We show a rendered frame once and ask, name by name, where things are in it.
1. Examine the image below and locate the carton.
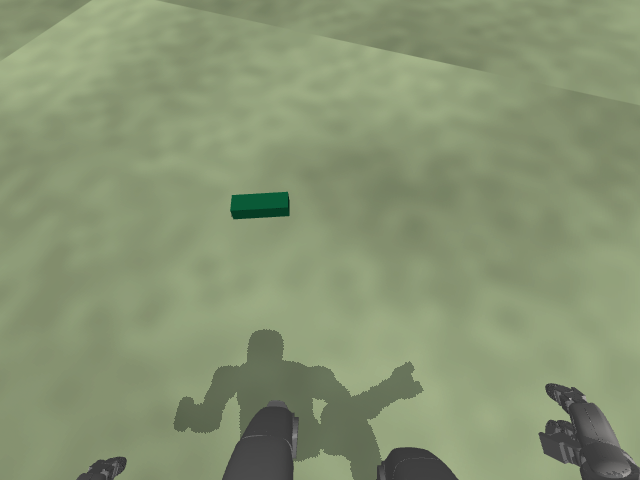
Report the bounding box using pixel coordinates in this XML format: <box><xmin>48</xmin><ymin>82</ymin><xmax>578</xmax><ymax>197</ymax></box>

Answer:
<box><xmin>230</xmin><ymin>192</ymin><xmax>290</xmax><ymax>219</ymax></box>

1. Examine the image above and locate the left robot hand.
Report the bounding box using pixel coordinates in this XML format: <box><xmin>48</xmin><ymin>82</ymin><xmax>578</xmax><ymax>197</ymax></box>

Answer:
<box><xmin>76</xmin><ymin>457</ymin><xmax>127</xmax><ymax>480</ymax></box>

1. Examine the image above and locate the right robot arm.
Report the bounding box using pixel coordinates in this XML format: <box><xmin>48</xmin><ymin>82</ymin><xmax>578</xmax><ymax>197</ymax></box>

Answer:
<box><xmin>579</xmin><ymin>442</ymin><xmax>640</xmax><ymax>480</ymax></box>

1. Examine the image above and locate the right robot hand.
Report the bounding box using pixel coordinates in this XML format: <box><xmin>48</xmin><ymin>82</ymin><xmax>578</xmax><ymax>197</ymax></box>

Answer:
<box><xmin>539</xmin><ymin>383</ymin><xmax>621</xmax><ymax>467</ymax></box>

